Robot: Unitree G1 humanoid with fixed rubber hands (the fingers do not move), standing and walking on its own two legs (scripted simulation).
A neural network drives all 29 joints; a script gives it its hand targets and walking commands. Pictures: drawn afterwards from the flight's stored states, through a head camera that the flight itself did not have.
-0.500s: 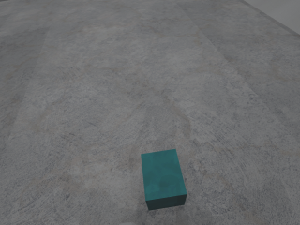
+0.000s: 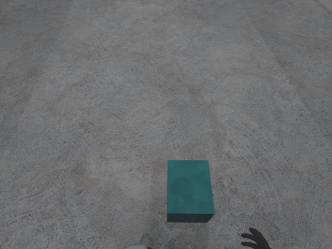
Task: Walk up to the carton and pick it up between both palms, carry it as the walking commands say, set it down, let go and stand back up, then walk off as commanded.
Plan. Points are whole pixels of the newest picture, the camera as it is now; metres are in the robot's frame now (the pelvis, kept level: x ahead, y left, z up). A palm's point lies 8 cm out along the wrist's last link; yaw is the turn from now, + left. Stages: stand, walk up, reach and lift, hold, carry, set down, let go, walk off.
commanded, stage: walk up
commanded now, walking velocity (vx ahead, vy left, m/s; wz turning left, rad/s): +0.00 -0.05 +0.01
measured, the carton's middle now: (187, 191) +0.46 -0.07 -0.66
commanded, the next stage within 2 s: none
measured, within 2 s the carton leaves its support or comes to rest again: neither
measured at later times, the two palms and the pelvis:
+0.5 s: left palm out of the picture +0.02 +0.21 -0.12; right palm out of the picture -0.05 -0.31 -0.14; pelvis -0.03 -0.05 +0.00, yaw -1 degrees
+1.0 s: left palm out of the picture -0.05 +0.14 -0.13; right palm out of the picture +0.01 -0.31 -0.14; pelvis -0.01 -0.08 +0.01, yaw +0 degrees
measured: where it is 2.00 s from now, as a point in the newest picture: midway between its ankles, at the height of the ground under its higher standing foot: outside the picture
